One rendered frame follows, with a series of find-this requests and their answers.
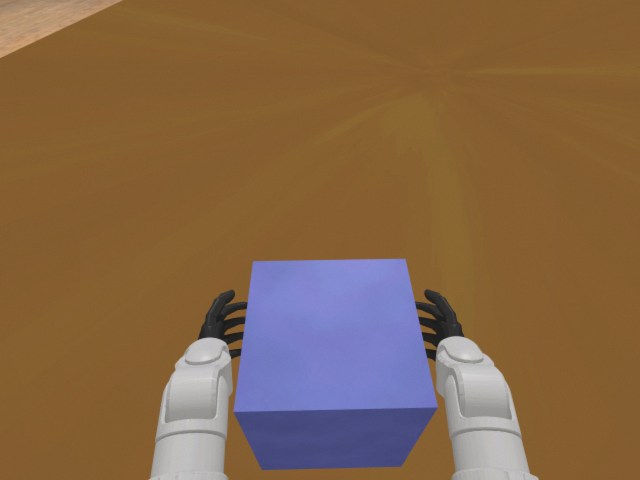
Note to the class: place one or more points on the left robot hand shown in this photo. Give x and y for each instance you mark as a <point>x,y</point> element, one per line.
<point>215,326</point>

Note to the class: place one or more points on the right robot forearm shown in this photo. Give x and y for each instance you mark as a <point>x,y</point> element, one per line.
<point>482,421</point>

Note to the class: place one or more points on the left robot forearm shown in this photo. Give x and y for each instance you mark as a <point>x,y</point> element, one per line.
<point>193,419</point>

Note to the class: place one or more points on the right robot hand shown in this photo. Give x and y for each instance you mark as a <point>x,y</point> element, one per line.
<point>445,325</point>

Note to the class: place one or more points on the carton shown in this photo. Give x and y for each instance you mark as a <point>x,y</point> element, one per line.
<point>333,370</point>

